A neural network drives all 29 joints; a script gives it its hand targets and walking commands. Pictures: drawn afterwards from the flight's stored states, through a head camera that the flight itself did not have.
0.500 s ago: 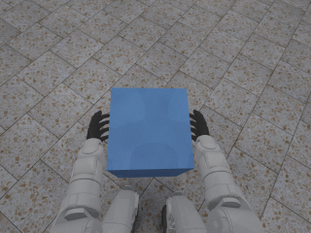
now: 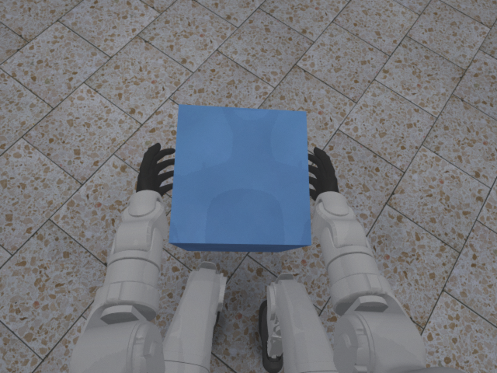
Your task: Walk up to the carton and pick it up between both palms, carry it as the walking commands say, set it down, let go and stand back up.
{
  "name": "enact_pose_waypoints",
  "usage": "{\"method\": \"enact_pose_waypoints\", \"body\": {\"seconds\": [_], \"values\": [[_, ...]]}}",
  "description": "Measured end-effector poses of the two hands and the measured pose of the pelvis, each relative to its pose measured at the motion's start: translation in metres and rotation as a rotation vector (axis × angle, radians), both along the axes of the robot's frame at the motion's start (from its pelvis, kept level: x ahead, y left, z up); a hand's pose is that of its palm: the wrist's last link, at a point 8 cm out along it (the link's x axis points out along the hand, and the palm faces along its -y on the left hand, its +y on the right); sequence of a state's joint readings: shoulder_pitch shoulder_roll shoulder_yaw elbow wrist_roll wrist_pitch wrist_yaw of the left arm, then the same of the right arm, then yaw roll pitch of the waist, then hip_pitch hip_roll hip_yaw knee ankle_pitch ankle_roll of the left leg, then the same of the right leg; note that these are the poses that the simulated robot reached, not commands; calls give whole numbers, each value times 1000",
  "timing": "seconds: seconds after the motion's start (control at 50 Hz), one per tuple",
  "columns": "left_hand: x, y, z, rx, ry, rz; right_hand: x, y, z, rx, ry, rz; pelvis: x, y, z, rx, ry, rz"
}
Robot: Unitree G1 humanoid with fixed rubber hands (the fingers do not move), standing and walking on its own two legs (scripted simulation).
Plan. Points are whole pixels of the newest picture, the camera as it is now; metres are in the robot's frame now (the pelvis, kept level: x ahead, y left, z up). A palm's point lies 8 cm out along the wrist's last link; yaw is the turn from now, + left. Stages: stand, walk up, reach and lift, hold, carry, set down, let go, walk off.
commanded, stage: set down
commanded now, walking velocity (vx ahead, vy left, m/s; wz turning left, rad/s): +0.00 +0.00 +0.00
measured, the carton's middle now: (237, 191) +0.40 +0.05 -0.13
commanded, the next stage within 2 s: none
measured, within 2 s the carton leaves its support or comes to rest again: neither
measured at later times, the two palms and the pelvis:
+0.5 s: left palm (161, 193) +0.39 +0.19 -0.15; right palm (309, 195) +0.42 -0.10 -0.16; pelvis -0.02 +0.01 -0.07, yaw -1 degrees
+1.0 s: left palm (171, 203) +0.41 +0.20 -0.28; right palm (293, 206) +0.43 -0.09 -0.29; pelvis -0.07 +0.00 -0.15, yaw -1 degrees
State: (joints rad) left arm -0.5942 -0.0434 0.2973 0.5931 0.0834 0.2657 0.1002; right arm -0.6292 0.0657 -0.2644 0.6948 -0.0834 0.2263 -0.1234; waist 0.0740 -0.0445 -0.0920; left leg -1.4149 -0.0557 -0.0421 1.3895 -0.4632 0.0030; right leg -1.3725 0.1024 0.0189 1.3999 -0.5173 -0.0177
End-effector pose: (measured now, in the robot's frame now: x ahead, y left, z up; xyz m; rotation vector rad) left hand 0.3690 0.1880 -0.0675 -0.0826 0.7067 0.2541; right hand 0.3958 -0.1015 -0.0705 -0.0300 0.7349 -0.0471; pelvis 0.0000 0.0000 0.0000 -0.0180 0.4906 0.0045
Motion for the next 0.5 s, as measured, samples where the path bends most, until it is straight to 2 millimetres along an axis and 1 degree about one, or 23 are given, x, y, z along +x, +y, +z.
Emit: {"method": "enact_pose_waypoints", "body": {"seconds": [0.28, 0.5], "values": [[14, 3, -50, 15, 5, -4, 12, 3, -53, 0, 3, 0, -9, 6, -42, -11, 72, -3], [25, 5, -86, 17, 6, -9, 23, 5, -89, -13, 2, 14, -19, 7, -74, -13, 105, -4]]}}
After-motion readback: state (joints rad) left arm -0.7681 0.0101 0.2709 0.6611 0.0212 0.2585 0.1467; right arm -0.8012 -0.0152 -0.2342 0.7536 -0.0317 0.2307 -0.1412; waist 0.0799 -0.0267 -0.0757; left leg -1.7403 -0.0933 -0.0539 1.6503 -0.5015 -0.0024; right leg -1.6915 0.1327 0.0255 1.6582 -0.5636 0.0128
